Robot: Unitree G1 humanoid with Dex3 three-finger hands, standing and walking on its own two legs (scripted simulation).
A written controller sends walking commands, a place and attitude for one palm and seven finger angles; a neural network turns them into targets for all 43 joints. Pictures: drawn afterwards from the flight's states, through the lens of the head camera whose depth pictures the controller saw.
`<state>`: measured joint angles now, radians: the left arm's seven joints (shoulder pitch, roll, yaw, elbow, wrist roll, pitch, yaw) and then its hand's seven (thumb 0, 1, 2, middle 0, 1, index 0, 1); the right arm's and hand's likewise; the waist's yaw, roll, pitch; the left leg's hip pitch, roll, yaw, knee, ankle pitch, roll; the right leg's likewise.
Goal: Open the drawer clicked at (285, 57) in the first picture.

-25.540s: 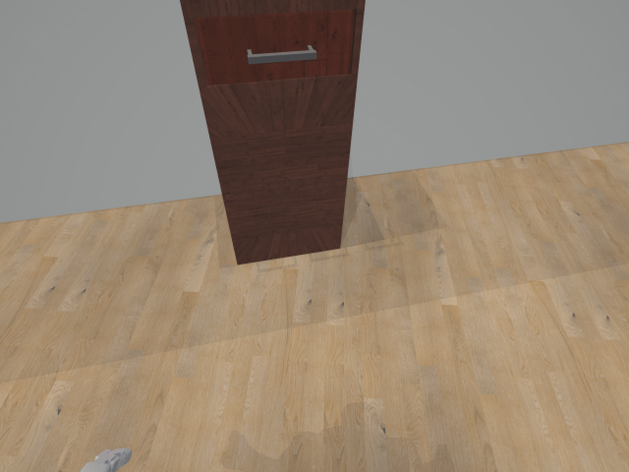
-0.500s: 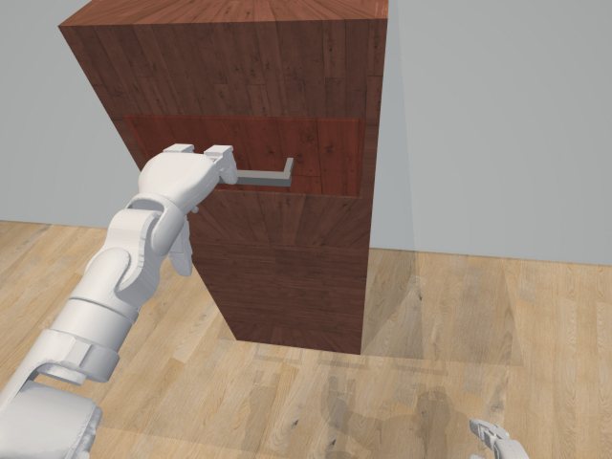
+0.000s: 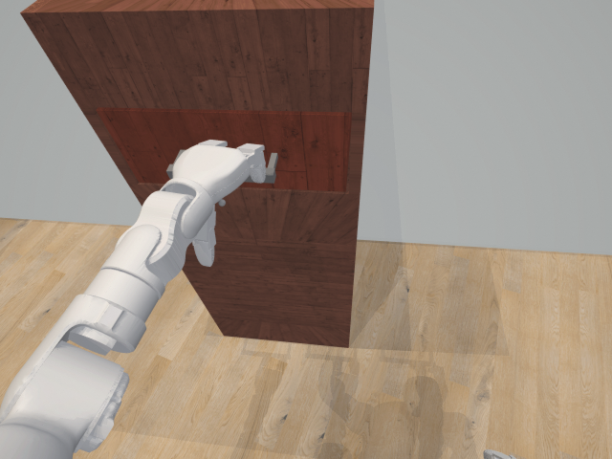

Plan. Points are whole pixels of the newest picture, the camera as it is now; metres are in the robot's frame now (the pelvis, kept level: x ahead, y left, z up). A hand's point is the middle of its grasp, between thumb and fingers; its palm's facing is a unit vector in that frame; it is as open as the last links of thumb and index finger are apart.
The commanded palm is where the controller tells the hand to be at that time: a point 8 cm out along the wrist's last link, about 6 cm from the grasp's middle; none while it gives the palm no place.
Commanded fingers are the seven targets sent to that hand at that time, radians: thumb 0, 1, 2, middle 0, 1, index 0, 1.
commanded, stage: move the hooked fingers above the handle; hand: left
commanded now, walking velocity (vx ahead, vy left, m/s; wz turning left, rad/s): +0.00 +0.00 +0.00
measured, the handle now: (224, 165) +0.53 +0.17 +0.07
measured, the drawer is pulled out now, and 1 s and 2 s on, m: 0.00 0.00 0.00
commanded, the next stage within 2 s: none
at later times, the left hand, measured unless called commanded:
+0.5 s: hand (180, 198) +0.43 +0.20 +0.10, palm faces -0.19 +0.03 -0.98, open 13.8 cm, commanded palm +0.44 +0.19 +0.18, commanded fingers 0.00 -0.50 0.30 -0.30 -1.20 -0.30 -1.20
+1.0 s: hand (191, 175) +0.46 +0.19 +0.12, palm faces -0.13 +0.00 -0.99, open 13.6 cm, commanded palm +0.44 +0.19 +0.18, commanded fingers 0.00 -0.50 0.30 -0.30 -1.20 -0.30 -1.20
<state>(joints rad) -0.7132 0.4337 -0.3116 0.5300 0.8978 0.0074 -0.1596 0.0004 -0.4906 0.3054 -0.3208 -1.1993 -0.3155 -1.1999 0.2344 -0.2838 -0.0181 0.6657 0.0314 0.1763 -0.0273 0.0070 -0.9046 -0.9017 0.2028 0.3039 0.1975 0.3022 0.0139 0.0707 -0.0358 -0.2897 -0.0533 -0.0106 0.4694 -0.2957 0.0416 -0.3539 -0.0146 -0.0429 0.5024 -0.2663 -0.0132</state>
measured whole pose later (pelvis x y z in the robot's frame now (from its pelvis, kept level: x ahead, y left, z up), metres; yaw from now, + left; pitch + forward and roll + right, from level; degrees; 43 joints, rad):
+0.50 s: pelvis -0.02 -0.02 +0.00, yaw -3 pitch +7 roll +1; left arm -0.76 0.57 -0.11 0.81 0.98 -0.04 -0.09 0.00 -0.49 0.31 -0.35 -1.22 -0.32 -1.21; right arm 0.25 -0.27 0.00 0.62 0.05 0.17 -0.08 0.01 -0.90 -0.90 0.20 0.30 0.20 0.30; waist -0.03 0.05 -0.03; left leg -0.31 -0.01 0.03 0.46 -0.27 0.02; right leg -0.39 0.03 0.00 0.49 -0.22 -0.04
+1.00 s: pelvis -0.01 +0.00 +0.00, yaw -4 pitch +8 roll +0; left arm -0.85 0.52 -0.11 0.89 0.98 0.00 -0.06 0.00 -0.49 0.31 -0.34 -1.22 -0.34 -1.25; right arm 0.29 -0.26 0.01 0.64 0.05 0.19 -0.05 0.01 -0.90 -0.90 0.20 0.30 0.20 0.30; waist -0.04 0.06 -0.07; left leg -0.34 -0.03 0.06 0.48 -0.29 0.04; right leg -0.42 0.01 0.02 0.51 -0.23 -0.01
